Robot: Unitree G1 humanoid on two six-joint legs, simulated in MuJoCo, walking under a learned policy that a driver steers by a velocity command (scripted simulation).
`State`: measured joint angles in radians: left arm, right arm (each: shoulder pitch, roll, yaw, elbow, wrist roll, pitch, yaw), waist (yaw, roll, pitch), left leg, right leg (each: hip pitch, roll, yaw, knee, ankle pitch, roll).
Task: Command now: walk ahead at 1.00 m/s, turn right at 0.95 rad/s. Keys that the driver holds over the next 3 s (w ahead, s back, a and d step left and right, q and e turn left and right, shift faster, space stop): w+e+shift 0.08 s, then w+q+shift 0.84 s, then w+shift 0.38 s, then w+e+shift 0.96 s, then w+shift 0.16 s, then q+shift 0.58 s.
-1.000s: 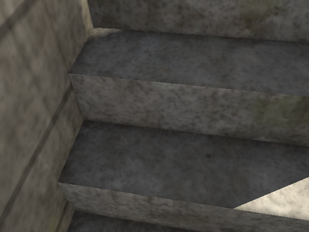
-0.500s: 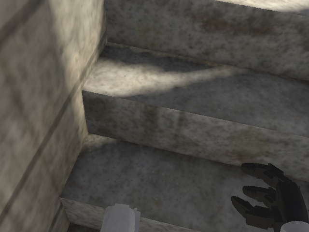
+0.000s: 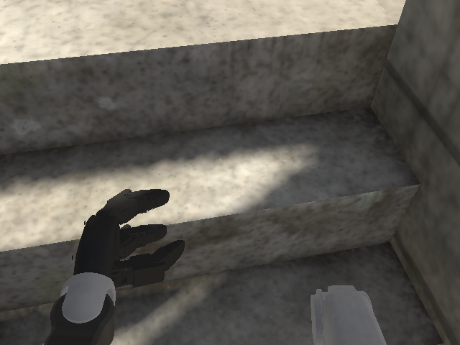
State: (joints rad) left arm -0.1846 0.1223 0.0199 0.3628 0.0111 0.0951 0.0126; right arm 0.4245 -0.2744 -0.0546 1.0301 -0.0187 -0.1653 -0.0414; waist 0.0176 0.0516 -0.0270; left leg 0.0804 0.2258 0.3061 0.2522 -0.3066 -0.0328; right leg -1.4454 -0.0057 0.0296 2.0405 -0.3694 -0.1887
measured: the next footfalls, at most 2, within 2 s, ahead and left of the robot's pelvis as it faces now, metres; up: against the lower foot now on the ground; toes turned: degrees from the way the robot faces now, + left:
right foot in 0.08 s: +0.22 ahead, -0.17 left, +0.20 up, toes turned +14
left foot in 0.54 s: +0.35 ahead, +0.15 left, +0.41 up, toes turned +7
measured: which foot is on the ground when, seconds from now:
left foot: down 0.00-0.08, up 0.10-0.52, down 0.54-0.96, up 0.98-1.00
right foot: up 0.00-0.06, down 0.08-0.56, up 0.58-0.94, down 0.96-1.00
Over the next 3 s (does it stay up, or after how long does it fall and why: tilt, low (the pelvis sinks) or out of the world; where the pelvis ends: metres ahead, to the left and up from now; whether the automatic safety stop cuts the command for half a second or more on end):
stays up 1.99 0.36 0.81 its command is cut before an obstacle after 0.1 s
